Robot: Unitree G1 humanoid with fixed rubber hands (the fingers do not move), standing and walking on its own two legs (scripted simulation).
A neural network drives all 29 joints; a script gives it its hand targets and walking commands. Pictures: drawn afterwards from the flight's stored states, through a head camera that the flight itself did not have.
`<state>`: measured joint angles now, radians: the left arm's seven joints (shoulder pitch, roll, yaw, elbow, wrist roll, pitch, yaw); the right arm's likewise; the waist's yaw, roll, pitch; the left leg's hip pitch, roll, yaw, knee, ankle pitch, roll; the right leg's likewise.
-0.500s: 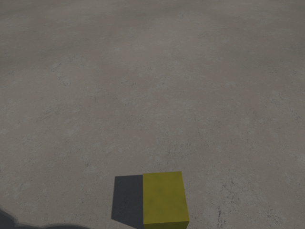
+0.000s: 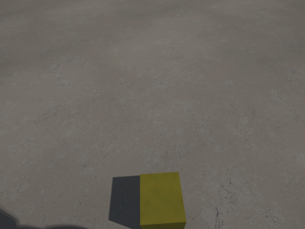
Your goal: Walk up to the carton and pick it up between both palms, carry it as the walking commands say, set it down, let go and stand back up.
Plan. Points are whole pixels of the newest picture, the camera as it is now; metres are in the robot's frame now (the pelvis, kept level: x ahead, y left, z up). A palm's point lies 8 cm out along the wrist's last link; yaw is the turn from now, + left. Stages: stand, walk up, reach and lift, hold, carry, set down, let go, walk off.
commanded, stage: stand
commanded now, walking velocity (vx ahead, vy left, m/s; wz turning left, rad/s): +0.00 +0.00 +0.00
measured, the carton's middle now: (161, 201) +0.43 +0.00 -0.69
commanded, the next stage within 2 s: reach and lift in 0.46 s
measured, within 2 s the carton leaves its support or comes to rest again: neither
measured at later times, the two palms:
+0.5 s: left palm out of the picture +0.01 +0.21 -0.14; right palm out of the picture +0.01 -0.24 -0.15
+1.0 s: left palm out of the picture +0.14 +0.22 -0.16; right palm out of the picture +0.14 -0.23 -0.16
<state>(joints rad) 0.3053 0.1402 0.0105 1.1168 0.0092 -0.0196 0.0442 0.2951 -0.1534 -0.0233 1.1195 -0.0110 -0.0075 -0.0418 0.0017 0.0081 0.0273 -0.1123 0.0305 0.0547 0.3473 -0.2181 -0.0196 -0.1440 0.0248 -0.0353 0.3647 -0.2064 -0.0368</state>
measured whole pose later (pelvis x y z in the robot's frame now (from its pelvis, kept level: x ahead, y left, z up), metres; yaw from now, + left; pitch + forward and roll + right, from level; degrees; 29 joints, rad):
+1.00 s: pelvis -0.04 +0.02 -0.06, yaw -1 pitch +16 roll +0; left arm 0.06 0.10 0.06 0.36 0.00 0.49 0.02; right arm 0.01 -0.26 -0.10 0.48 -0.01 0.45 0.12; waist 0.01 0.00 -0.02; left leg -0.78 0.01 0.05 0.90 -0.40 0.02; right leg -0.80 0.00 -0.02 0.89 -0.36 -0.02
